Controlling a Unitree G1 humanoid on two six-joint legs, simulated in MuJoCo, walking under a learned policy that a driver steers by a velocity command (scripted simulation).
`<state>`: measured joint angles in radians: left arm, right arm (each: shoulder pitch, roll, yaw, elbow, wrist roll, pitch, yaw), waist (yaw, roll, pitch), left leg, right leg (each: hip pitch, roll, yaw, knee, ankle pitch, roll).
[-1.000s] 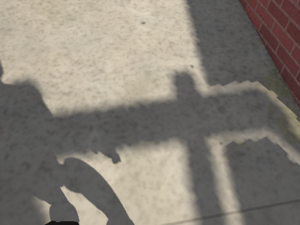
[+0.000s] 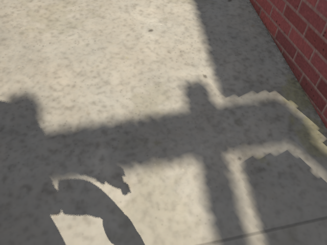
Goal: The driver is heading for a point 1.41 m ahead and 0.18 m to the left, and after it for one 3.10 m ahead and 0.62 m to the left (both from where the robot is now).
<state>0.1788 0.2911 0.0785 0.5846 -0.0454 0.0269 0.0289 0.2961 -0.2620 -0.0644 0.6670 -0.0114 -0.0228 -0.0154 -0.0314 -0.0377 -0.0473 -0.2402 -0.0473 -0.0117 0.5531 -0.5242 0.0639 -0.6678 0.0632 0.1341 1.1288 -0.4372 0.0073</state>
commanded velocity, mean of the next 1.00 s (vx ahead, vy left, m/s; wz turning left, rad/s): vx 0.89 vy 0.00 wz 0.42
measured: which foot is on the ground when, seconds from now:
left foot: down 0.00-0.38, up 0.40-0.80, down 0.82-1.00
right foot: up 0.00-0.36, down 0.38-0.80, up 0.82-1.00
